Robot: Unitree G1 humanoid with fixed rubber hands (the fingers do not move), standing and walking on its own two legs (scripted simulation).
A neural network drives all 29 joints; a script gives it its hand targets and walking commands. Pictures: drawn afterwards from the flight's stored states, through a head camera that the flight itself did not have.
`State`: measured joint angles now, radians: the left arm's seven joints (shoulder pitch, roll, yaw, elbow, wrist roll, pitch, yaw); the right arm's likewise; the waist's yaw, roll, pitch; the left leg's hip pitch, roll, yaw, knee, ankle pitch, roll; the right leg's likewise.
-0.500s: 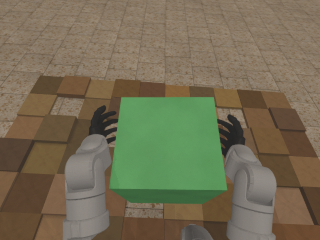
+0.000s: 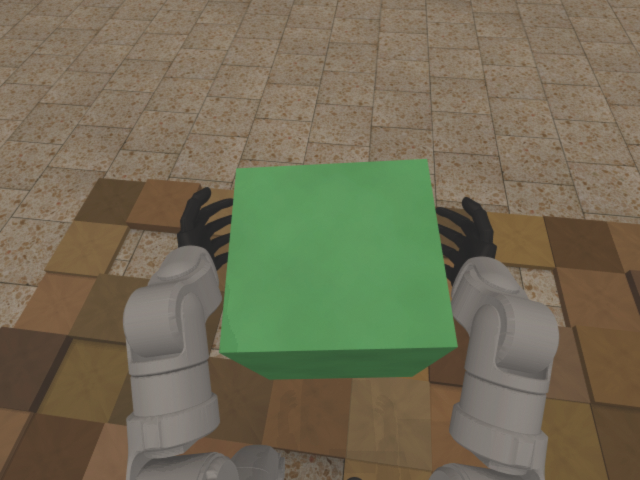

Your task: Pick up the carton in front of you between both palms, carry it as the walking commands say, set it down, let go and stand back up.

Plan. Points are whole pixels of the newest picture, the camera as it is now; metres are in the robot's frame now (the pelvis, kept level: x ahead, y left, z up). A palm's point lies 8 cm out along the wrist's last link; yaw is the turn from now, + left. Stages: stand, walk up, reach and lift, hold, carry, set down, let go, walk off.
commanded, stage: carry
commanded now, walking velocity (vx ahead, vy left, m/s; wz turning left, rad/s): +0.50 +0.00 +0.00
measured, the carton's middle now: (335, 286) +0.34 +0.01 +0.02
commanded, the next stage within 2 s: none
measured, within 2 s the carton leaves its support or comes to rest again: neither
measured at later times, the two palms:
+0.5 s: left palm (266, 67) +0.69 +0.13 +0.10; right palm (458, 84) +0.65 -0.17 +0.10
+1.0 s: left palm out of the picture +0.99 +0.08 +0.13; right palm out of the picture +0.99 -0.23 +0.12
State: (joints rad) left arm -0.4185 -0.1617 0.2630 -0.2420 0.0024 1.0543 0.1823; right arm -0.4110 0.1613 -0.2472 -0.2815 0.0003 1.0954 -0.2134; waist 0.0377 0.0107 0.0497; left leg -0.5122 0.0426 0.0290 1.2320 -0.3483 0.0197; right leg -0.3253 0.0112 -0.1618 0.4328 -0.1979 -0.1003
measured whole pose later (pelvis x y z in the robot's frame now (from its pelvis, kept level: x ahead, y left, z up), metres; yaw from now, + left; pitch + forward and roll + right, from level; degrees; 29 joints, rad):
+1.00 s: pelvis +0.66 -0.07 +0.00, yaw -2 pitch +6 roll +1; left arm -0.44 -0.16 0.28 -0.22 0.01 1.06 0.18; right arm -0.45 0.16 -0.26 -0.24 -0.02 1.10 -0.22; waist 0.03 0.02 -0.03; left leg -0.66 0.05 0.05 0.89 -0.21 0.00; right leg -0.18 0.02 -0.11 0.36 -0.36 -0.07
